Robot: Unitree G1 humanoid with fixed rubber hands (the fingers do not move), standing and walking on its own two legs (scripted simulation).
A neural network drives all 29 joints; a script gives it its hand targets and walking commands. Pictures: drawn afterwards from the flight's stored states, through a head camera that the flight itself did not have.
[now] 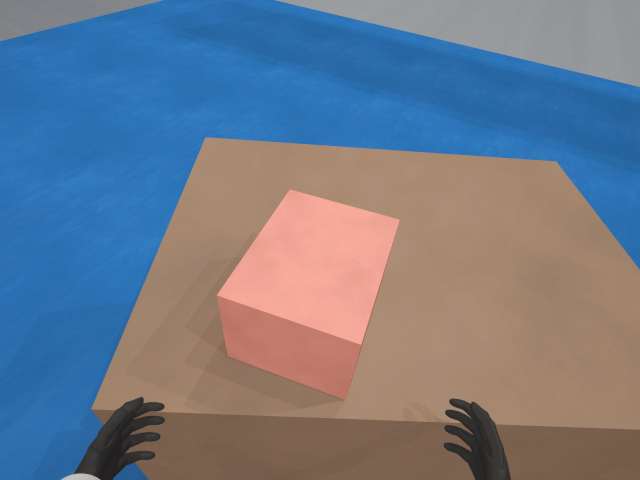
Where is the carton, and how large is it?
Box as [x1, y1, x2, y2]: [217, 190, 399, 399]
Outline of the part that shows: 289,190 217,294 227,354 234,358 345,399 399,220 304,193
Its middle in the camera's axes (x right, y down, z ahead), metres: +0.00 +0.07 +0.63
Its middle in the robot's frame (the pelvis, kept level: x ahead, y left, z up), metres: +0.43 +0.05 -0.02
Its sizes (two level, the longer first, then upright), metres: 0.252 0.197 0.157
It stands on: a pedestal, 0.68 m high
